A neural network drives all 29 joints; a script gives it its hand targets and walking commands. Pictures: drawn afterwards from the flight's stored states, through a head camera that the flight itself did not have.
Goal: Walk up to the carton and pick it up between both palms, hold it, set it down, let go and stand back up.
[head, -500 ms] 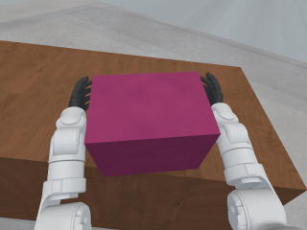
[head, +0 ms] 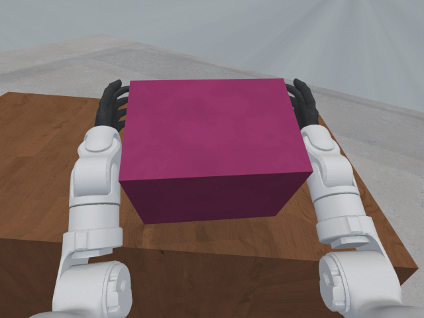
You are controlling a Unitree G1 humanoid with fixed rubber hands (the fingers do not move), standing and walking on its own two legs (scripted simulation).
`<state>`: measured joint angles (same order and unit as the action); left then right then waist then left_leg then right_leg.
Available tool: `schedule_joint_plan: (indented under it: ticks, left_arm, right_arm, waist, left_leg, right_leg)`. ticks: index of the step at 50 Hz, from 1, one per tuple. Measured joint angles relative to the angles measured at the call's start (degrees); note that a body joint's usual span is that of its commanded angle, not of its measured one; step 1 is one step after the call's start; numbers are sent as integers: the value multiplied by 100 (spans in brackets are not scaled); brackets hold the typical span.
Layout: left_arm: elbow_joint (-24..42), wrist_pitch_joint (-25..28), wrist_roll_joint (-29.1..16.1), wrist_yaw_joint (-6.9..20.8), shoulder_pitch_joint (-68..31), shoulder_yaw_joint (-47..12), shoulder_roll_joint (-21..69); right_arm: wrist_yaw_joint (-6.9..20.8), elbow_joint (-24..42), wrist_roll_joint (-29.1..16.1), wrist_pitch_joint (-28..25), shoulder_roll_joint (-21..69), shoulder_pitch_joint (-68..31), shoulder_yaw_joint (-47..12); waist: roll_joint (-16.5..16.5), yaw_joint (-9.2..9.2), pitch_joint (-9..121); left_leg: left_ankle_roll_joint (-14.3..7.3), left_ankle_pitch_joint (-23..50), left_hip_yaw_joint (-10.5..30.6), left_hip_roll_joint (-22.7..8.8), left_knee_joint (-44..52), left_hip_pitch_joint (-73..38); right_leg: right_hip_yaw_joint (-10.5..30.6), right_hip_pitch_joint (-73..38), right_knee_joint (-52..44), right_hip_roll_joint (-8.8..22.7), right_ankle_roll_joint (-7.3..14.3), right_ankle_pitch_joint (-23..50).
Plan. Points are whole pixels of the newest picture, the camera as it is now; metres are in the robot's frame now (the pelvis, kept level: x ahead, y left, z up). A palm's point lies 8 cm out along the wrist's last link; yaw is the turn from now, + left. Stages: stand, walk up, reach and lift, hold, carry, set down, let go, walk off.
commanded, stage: hold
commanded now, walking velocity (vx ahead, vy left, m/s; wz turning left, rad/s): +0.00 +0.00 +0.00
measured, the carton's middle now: (210, 155) +0.33 +0.00 +0.20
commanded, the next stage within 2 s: none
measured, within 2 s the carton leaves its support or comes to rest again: neither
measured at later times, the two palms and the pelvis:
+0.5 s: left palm (109, 152) +0.33 +0.18 +0.20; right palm (300, 144) +0.34 -0.16 +0.22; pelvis -0.01 +0.00 +0.00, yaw +0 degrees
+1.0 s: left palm (116, 151) +0.36 +0.18 +0.18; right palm (295, 145) +0.37 -0.17 +0.21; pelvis -0.01 +0.00 +0.00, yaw +0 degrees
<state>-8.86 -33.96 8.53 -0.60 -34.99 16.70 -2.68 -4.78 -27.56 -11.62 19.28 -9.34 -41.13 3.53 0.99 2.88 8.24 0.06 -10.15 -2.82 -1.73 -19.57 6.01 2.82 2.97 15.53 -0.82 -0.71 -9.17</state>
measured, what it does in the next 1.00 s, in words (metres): stands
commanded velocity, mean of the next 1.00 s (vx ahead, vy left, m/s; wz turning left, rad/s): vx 0.00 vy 0.00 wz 0.00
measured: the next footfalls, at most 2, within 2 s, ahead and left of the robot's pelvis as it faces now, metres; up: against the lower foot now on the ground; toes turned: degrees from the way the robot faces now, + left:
none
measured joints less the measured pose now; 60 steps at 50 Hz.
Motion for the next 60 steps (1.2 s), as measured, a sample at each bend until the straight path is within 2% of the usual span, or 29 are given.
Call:
schedule_joint_plan:
  ticks: [5, 8, 12, 15, 17, 20, 25, 27, 31, 34, 37, 40, 45, 50, 56, 60]
  left_arm:
    - [-635, -571, 493, 544, -281, 210, 1]
    - [-660, -736, 541, 619, -181, 217, 1]
    - [-61, -639, 480, 564, 248, 173, 30]
    - [794, -508, 190, 276, 569, 31, 30]
    - [1123, -445, 120, 158, 595, -1, 29]
    - [1039, -565, 116, 164, 485, -1, 30]
    - [127, -968, 425, 609, 327, 46, 30]
    - [-45, -1024, 470, 664, 324, 46, 30]
    - [21, -804, 470, 579, 297, 46, 29]
    - [134, -611, 345, 338, 213, 46, 29]
    - [133, -517, 314, 260, 30, 46, 29]
    - [-16, -517, 313, 265, -179, 78, 29]
    - [-487, -767, 490, 532, -336, 214, 30]
    - [-372, -747, 498, 560, -99, 214, 30]
    - [754, -624, 322, 396, 406, 114, 29]
    - [858, -668, 314, 394, 410, 112, 30]
  right_arm:
    - [89, -566, 86, 571, 11, -138, 57]
    - [73, -595, 88, 788, 50, -118, 59]
    - [-64, -295, -166, 674, 172, 9, 53]
    - [-157, 448, -376, 501, 178, 199, -23]
    - [-166, 736, -406, 387, 177, 229, -23]
    - [-162, 723, -321, 470, 137, 222, -23]
    - [-120, 226, -57, 1156, 122, 223, 22]
    - [-98, 107, -7, 1262, 121, 222, 23]
    - [-80, 112, -7, 960, 135, 217, 25]
    - [-56, 113, -64, 625, 121, 168, 25]
    - [-21, 108, -68, 468, 45, 53, 37]
    - [45, 31, -26, 487, -1, -82, 127]
    - [82, -288, 75, 808, 8, -140, 159]
    - [17, -286, 6, 850, 101, -99, 159]
    - [-114, 437, -336, 556, 223, 133, 85]
    - [-134, 543, -330, 596, 223, 139, 84]
  waist:
    - [86, -1, -147]
    - [121, -1, -428]
    - [124, 6, -568]
    - [109, 7, -469]
    - [82, 7, -313]
    - [82, 9, -131]
    - [84, 43, -239]
    - [87, 54, -393]
    - [81, 54, -570]
    - [55, 54, -390]
    - [35, 55, -169]
    - [38, 55, -100]
    - [97, 54, -284]
    - [159, 53, -559]
    - [135, 54, -407]
    - [144, 57, -195]
  left_leg:
    - [-2, 24, 0, 1, 46, -94]
    - [-2, 51, 0, 1, 48, -95]
    - [-2, 53, 0, 1, 48, -91]
    - [-1, 42, 2, 1, 48, -93]
    - [0, 22, 4, 1, 48, -94]
    - [0, 14, 3, 10, 48, -110]
    - [-4, 76, 3, 11, 48, -149]
    - [-5, 108, 3, 11, 48, -147]
    - [-5, 144, 4, 11, 48, -148]
    - [-5, 130, 4, 11, 49, -98]
    - [-5, 94, 4, 11, 48, -94]
    - [-6, 76, 4, 11, 51, -93]
    - [-15, 81, 4, 11, 65, -98]
    - [-15, 81, 4, 11, 65, -97]
    - [-13, 46, 4, 11, 65, -96]
    - [-13, 43, 4, 20, 65, -94]
  right_leg:
    - [0, -73, 0, 0, 0, -5]
    - [0, -73, 0, 0, 0, 21]
    - [0, -77, -15, 0, 0, 32]
    - [0, -79, -17, 0, 0, 32]
    - [0, -79, -18, 0, 0, 26]
    - [0, -103, -28, 8, 0, 8]
    - [0, -142, -28, 9, 0, 58]
    - [0, -141, -28, 9, 0, 92]
    - [0, -142, -29, 9, 0, 129]
    - [0, -91, -29, 9, 0, 118]
    - [0, -88, -29, 9, 0, 82]
    - [0, -85, -29, 9, 0, 62]
    - [0, -83, -29, 8, 0, 60]
    - [0, -85, -33, 8, 0, 60]
    - [0, -88, -48, 9, 0, 53]
    - [0, -89, -48, 17, 0, 39]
